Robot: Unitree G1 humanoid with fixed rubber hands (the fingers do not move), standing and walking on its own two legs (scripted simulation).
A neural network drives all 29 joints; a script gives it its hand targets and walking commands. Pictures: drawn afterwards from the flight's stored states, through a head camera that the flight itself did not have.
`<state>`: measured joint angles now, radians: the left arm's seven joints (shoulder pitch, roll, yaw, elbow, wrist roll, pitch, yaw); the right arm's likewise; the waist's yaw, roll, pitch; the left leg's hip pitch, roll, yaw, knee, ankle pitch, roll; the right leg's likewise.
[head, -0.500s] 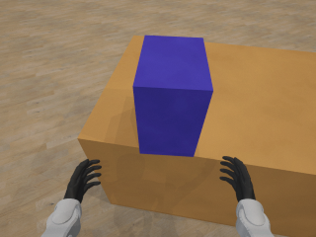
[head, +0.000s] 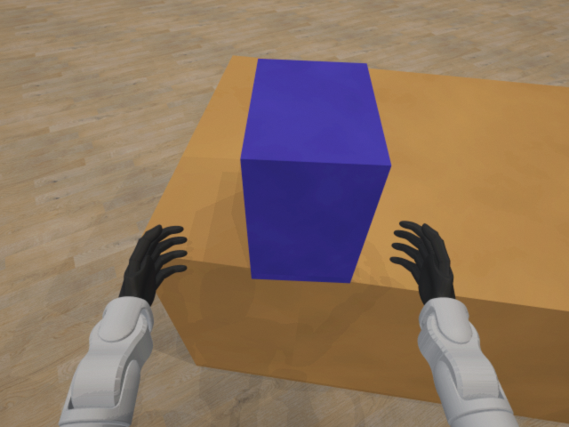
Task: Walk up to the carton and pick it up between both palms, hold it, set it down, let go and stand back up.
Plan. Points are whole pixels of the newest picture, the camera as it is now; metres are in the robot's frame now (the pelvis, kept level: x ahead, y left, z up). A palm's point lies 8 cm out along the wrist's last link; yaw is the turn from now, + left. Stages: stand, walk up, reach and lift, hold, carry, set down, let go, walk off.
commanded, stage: reach and lift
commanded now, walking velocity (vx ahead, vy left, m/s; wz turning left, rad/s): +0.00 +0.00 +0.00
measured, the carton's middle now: (306, 176) +0.49 -0.01 +0.06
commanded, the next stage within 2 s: none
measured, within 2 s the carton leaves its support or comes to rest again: neither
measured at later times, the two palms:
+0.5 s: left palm (154, 208) +0.35 +0.19 +0.13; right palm (441, 215) +0.35 -0.18 +0.13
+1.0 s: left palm (149, 138) +0.41 +0.20 +0.19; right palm (438, 148) +0.42 -0.17 +0.18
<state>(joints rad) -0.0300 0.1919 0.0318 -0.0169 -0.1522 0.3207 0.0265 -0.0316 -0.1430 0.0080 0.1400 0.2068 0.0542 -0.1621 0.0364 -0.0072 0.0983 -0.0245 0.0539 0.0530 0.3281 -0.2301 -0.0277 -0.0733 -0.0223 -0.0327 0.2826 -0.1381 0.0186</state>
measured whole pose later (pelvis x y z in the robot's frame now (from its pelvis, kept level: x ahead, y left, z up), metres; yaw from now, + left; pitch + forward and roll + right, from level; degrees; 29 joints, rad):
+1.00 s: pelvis -0.01 -0.01 +0.00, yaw +0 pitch +1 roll -1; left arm -0.87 0.31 0.13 0.52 -0.15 0.61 0.05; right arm -0.89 -0.26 0.01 0.68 0.39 0.37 -0.22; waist -0.01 -0.01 -0.01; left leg -0.17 0.07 0.04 0.36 -0.22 -0.04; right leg -0.21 -0.01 -0.04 0.29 -0.11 0.01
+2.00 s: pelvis -0.01 -0.01 +0.00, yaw +1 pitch +11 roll -1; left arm -1.14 0.30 0.02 1.24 -0.22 0.14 0.09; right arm -1.11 -0.19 -0.06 1.16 0.27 0.16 -0.19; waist -0.02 -0.01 -0.12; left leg -0.38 0.07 0.02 0.40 -0.20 -0.04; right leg -0.41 -0.01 -0.05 0.32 -0.10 0.00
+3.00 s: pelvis -0.01 -0.01 +0.00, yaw -1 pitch +10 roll +0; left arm -1.08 0.04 0.54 1.17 0.33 -0.03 0.08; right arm -0.99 0.04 -0.49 1.02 -0.25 -0.01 -0.16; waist -0.01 -0.02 -0.06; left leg -0.33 0.06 0.06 0.33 -0.18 -0.03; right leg -0.38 -0.01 -0.02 0.28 -0.09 0.01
